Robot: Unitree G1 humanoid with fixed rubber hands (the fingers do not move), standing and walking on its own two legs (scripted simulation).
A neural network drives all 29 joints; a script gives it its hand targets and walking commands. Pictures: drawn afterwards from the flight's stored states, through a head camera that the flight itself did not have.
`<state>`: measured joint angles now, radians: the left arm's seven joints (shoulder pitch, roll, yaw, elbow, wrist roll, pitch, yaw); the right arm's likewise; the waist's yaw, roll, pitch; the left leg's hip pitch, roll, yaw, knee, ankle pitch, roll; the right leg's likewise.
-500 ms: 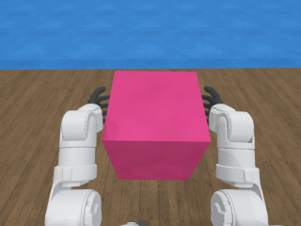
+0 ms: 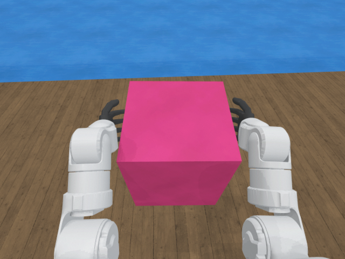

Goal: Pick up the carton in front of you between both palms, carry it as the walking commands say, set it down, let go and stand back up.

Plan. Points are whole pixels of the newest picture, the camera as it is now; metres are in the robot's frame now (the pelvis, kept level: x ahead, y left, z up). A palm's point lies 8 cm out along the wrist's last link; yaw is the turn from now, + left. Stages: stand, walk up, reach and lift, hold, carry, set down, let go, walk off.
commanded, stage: carry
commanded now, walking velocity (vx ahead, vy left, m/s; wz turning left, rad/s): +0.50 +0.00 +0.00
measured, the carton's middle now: (176, 148) +0.37 +0.00 +0.05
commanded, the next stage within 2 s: none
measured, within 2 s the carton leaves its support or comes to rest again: neither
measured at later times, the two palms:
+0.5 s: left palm (123, 103) +0.46 +0.13 +0.11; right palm (240, 95) +0.48 -0.17 +0.12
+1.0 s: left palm (131, 51) +0.73 +0.14 +0.09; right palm (220, 52) +0.71 -0.15 +0.10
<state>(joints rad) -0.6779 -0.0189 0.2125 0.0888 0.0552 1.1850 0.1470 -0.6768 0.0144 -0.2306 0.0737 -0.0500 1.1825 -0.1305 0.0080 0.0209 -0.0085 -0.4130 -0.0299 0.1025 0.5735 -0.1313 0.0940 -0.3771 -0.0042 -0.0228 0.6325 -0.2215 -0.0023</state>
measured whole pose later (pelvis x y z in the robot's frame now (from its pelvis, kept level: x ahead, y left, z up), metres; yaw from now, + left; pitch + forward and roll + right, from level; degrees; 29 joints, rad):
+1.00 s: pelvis +0.36 +0.01 -0.02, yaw +0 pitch +5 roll -1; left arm -0.65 -0.02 0.22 0.05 0.06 1.21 0.13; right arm -0.66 0.02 -0.22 0.09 -0.03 1.16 -0.13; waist -0.07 -0.01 -0.03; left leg -0.20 -0.06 0.09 0.49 -0.28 0.10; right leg -0.69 -0.04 -0.03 0.75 -0.07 -0.04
